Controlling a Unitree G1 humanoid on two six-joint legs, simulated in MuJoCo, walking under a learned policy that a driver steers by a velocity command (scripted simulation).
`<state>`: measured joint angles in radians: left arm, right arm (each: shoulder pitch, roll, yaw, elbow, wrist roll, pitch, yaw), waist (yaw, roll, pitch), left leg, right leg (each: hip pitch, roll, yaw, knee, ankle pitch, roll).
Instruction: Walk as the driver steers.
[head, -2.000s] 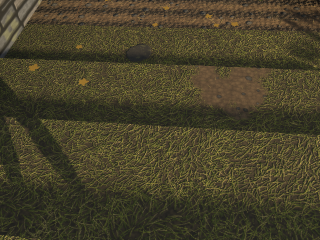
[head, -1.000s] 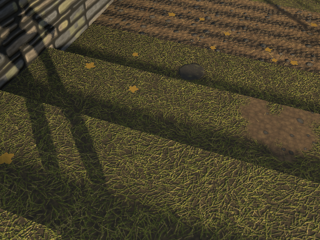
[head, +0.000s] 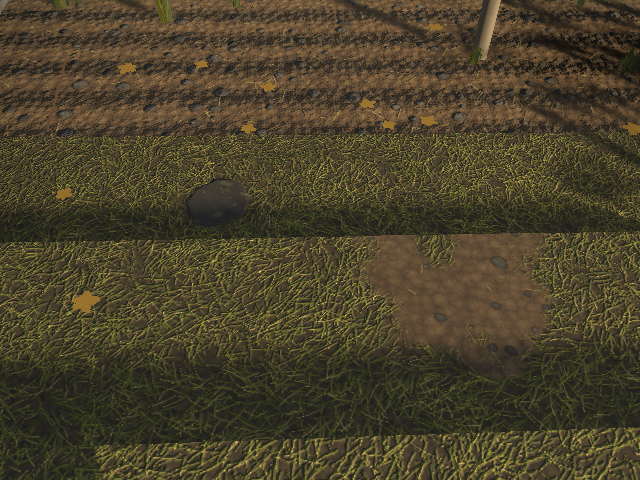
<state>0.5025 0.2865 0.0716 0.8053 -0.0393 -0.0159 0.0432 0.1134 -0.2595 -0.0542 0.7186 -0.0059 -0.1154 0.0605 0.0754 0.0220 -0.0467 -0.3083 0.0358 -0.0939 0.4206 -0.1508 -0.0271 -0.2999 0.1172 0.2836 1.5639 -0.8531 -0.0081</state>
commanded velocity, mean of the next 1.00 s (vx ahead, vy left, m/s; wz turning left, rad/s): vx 0.50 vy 0.00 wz -0.16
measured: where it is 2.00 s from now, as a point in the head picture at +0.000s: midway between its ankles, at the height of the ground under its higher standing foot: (378, 341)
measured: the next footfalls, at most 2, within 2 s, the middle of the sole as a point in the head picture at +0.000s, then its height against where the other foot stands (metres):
right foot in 0.46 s outside the picture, level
left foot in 0.94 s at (285, 465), level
